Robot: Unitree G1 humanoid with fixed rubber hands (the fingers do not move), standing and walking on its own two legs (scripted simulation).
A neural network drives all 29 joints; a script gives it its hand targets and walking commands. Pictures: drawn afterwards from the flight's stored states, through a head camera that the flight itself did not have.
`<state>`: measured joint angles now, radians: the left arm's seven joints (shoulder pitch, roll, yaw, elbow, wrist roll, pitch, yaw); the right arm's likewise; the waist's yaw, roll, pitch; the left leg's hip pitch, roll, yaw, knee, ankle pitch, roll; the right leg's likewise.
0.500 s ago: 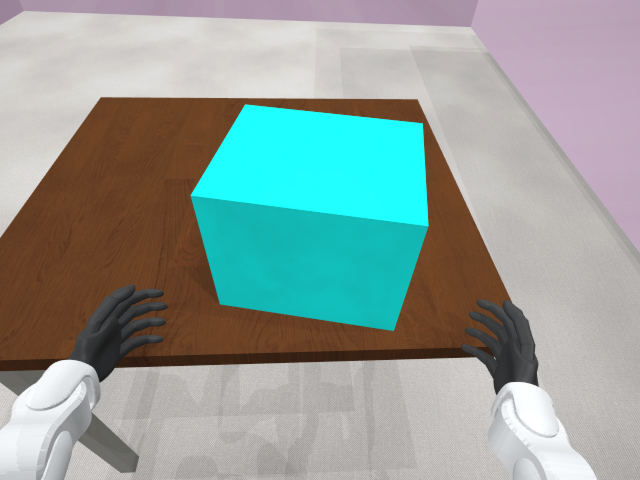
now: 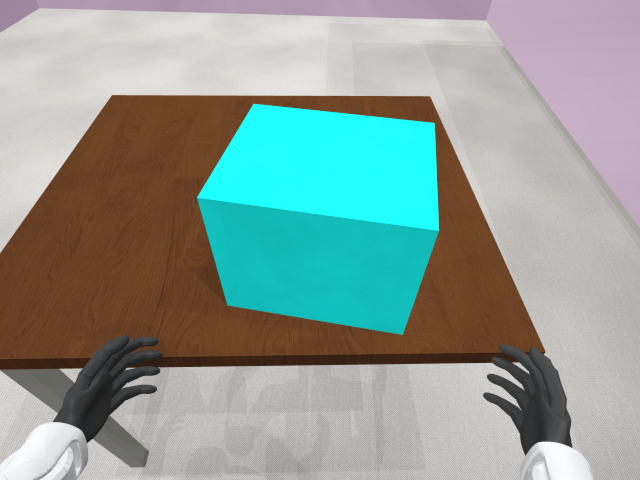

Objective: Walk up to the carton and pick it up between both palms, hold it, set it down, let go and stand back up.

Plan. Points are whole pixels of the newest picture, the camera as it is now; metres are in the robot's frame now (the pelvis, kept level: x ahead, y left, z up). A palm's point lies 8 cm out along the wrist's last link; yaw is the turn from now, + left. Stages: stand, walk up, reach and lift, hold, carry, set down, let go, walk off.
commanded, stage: set down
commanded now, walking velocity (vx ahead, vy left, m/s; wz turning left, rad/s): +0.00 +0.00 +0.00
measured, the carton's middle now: (327, 217) +0.47 +0.00 +0.07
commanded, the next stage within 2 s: let go in 1.94 s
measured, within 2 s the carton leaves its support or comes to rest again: neither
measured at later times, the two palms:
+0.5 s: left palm (88, 420) +0.20 +0.27 +0.03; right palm (527, 424) +0.18 -0.20 +0.04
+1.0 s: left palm (95, 442) +0.18 +0.27 +0.01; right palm (516, 436) +0.18 -0.20 +0.01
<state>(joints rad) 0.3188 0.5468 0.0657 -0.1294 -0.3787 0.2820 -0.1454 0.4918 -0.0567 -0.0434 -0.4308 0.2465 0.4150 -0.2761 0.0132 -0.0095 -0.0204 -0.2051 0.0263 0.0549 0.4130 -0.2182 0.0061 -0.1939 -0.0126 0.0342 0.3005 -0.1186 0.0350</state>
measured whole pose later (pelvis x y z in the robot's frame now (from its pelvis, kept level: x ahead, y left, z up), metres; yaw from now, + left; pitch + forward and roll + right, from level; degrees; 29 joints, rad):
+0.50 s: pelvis +0.02 +0.00 +0.00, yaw +0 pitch +1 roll -1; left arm 0.40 0.55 0.07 -0.13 -0.30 0.24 -0.15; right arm 0.51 -0.06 -0.04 -0.36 0.25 0.32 -0.21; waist 0.01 0.00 0.02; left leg -0.20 0.03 0.05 0.41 -0.24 0.01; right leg -0.19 -0.01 0.03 0.30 -0.14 0.03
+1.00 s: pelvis +0.01 +0.00 +0.00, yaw +0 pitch +1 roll -1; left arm 0.42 0.44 0.07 -0.07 -0.27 0.22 -0.11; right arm 0.46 -0.07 -0.04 -0.16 0.25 0.21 -0.12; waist 0.01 0.01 0.02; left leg -0.19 0.03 0.05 0.41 -0.24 0.01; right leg -0.18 -0.01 0.03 0.30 -0.14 0.03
